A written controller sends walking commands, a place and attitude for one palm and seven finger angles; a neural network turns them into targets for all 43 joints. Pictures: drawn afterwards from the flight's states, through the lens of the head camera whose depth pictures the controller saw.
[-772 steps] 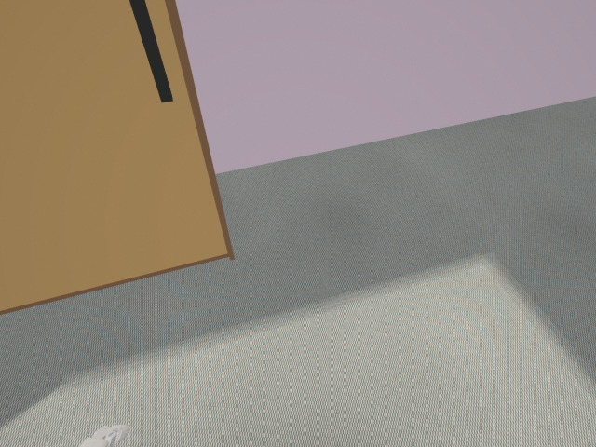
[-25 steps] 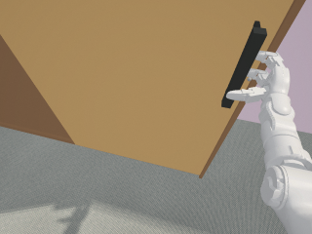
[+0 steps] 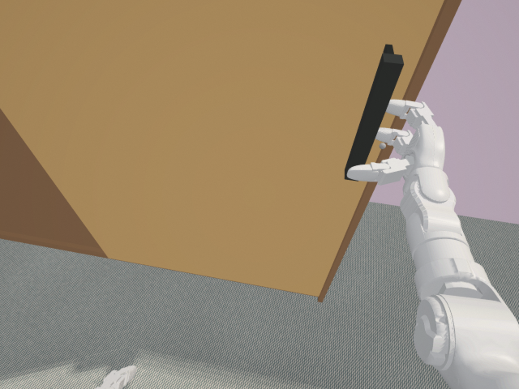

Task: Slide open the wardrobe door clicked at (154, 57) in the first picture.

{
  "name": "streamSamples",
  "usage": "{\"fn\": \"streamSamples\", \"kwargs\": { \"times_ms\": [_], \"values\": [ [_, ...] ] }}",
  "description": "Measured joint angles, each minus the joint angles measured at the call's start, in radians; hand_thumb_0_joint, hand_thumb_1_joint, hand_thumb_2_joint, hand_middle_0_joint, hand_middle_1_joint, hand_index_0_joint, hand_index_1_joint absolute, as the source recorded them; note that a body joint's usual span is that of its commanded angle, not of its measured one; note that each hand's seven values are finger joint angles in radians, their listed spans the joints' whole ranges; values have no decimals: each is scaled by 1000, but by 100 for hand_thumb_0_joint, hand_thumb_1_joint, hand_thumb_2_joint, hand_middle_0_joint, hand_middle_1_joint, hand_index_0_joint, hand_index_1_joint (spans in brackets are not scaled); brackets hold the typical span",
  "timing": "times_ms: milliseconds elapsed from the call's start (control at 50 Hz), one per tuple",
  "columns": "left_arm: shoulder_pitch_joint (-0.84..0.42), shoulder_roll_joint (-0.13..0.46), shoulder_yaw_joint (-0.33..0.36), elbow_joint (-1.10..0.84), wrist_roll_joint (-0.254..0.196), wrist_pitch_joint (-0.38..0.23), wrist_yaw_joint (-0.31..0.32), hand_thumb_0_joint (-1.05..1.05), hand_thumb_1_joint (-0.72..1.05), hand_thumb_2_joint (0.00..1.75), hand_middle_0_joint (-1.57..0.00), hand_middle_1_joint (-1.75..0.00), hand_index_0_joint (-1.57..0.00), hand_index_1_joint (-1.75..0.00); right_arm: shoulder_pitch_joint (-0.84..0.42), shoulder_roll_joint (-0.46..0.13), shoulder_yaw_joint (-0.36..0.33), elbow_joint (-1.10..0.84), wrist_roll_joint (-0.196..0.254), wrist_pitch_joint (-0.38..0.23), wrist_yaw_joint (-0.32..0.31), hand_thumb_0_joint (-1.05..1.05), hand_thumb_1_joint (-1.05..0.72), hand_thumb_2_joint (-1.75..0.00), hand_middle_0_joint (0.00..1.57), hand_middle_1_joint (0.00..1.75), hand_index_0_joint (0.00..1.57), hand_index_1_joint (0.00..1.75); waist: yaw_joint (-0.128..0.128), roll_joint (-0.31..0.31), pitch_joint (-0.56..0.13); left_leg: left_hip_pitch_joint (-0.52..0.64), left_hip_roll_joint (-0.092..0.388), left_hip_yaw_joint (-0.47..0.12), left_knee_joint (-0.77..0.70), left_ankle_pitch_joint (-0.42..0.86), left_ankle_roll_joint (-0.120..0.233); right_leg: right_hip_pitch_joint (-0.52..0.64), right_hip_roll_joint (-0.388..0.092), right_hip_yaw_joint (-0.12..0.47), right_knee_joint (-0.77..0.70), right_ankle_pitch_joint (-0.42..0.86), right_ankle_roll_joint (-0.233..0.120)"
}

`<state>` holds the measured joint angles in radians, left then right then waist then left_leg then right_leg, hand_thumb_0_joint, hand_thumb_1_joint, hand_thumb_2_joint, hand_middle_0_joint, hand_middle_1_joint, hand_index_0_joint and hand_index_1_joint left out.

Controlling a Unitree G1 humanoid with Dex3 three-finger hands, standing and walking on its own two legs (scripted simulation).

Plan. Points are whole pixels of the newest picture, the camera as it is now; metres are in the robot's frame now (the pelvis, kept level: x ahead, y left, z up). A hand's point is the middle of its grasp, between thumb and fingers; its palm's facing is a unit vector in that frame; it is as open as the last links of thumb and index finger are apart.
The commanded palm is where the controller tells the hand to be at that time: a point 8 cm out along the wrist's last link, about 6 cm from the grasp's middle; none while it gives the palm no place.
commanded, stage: slide the fingers in behind the handle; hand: right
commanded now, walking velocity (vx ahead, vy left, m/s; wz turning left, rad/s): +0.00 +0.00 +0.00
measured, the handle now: (368, 119) +0.55 -0.12 +0.14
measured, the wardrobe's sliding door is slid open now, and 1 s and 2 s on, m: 0.00 0.00 0.00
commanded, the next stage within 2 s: move the hooked fingers beside the handle in 0.18 s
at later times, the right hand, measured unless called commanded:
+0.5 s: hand (382, 143) +0.47 -0.13 +0.15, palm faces +0.09 +1.00 +0.02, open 14.0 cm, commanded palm +0.44 -0.18 +0.15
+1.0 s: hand (393, 146) +0.47 -0.15 +0.15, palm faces +0.08 +1.00 +0.03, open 14.0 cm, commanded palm +0.44 -0.19 +0.15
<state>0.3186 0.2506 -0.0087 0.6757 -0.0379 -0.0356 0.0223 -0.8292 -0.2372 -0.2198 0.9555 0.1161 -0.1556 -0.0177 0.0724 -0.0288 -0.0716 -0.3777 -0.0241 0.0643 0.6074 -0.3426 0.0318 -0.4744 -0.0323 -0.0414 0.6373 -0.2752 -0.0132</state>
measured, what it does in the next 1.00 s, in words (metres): stands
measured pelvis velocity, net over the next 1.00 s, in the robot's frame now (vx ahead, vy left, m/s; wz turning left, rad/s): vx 0.01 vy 0.00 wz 0.01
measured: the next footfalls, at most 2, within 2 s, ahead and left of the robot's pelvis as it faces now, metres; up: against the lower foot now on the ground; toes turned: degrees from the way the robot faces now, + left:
none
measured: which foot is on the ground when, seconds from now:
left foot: down 0.00-1.00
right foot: down 0.00-1.00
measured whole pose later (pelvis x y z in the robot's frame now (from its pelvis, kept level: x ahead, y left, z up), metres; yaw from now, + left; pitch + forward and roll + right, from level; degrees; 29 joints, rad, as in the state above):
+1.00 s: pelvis +0.01 +0.00 +0.00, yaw +1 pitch +7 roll +1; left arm 0.37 0.26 0.00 0.68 -0.04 -0.03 0.02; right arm -0.79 -0.28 -0.26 0.93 0.13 -0.17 0.02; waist 0.08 -0.03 -0.08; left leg -0.38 -0.03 0.05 0.60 -0.34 0.03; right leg -0.48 -0.04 -0.05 0.64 -0.28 -0.01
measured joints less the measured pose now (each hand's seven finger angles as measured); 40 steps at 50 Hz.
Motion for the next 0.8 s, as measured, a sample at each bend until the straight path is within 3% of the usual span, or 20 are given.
{"fn": "streamSamples", "kwargs": {
  "times_ms": [380, 620, 800],
  "values": [
    [70, 3, 5, 58, 9, -28, -7, 1, 91, 89, -20, -30, -20, -30, -88, -24, 20, 112, 5, -55, -29, -2, 50, -30, 31, 127, 30, 120, 12, -3, 9, -46, 3, 11, 23, 3, 1, -48, 3, 11, 19, 10, 0],
    [74, 9, 4, 40, 9, -30, -5, 1, 91, 89, -20, -30, -20, -30, -73, -50, -35, 116, -5, -62, 6, -2, 50, -30, 30, 123, 30, 120, 33, 1, 6, -52, -5, -5, 18, 9, 1, -48, -6, -4, 15, 8, -1],
    [61, 8, 3, 16, 7, -15, -1, 1, 91, 89, -20, -30, -20, -30, -30, -54, -65, 72, -11, -52, 17, -2, 50, -30, 30, 121, 30, 120, 30, 1, 2, -41, -8, -18, 10, 7, -1, -33, -9, -16, 8, 0, -2]
  ]
}}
